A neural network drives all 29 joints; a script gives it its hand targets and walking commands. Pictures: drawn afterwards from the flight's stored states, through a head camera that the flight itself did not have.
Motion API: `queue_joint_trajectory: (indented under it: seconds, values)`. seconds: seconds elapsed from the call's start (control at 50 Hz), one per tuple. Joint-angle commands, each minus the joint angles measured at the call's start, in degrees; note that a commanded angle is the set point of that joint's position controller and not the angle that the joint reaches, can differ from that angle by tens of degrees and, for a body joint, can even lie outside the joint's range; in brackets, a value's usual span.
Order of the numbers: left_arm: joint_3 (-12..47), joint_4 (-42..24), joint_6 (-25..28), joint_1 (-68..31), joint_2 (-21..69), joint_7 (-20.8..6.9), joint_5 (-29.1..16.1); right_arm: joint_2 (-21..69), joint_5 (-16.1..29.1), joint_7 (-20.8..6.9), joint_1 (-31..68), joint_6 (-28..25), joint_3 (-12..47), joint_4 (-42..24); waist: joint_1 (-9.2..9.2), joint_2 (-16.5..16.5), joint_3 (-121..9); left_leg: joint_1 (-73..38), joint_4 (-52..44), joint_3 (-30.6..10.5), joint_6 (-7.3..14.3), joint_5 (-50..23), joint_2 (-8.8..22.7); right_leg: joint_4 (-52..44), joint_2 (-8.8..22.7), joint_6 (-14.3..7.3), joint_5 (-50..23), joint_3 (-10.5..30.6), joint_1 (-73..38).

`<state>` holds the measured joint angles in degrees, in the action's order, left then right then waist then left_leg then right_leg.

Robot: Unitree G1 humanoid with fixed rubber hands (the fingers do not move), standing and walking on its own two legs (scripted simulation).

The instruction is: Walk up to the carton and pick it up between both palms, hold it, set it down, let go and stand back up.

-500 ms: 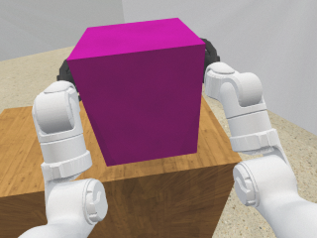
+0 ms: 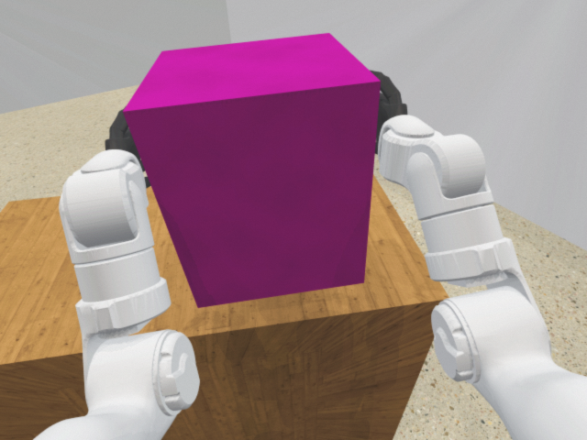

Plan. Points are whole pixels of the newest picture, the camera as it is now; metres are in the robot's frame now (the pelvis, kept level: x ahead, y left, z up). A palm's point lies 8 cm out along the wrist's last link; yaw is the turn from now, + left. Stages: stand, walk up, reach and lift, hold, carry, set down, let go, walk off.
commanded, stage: hold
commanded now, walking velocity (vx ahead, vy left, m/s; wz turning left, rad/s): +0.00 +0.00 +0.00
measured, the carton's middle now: (264, 168) +0.38 +0.01 +0.25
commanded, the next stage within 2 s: none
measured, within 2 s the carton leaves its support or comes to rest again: neither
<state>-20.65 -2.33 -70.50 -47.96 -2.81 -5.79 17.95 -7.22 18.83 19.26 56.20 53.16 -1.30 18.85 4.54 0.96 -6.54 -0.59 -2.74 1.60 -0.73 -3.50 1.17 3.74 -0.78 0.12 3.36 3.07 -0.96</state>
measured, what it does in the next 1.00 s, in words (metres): stands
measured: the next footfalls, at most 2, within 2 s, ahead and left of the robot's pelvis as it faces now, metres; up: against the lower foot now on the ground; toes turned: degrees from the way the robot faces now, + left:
none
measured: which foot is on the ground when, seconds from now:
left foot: down 0.00-1.00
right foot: down 0.00-1.00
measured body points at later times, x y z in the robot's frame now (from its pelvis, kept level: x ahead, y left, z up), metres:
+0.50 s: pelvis +0.00 +0.00 +0.00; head -0.05 +0.00 +0.45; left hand +0.36 +0.17 +0.27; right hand +0.38 -0.14 +0.29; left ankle +0.02 +0.13 -0.76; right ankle -0.01 -0.12 -0.76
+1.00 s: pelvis +0.00 +0.00 +0.00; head -0.05 +0.00 +0.45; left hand +0.36 +0.17 +0.27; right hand +0.38 -0.14 +0.29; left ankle +0.02 +0.13 -0.76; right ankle -0.01 -0.12 -0.76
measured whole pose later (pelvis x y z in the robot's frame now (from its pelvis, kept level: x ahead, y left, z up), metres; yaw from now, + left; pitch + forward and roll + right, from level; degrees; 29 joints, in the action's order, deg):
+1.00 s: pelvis +0.00 +0.00 +0.00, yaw +0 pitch -1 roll +0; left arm -20.6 -2.5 -70.7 -47.9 -2.8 -5.8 18.1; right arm -7.2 18.9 19.3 56.3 53.2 -1.3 18.9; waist 4.5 0.9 -6.5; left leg -0.7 -2.8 1.5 -0.7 -3.5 1.1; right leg 3.7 -0.8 0.1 3.3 3.2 -1.0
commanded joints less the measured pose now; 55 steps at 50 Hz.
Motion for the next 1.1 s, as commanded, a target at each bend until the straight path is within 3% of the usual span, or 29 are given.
queue_joint_trajectory:
  seconds: [0.0,1.08]
  values:
    - [21.1,-10.4,4.0,-45.1,21.6,-9.1,-14.5,24.9,8.8,-5.4,39.1,-3.6,12.3,-13.0,0.01,1.2,-25.4,-15.1,6.1,-0.7,1.4,-13.0,-0.6,0.8,-1.2,4.9,-10.3,-0.6,0.0]
    - [21.0,-10.6,3.9,-45.1,21.5,-9.1,-14.4,24.7,8.9,-5.4,39.1,-3.5,12.2,-12.9,-0.07,1.2,-25.4,-15.0,6.1,-0.7,1.3,-13.2,-0.6,0.8,-1.3,4.9,-10.2,-0.6,-0.2]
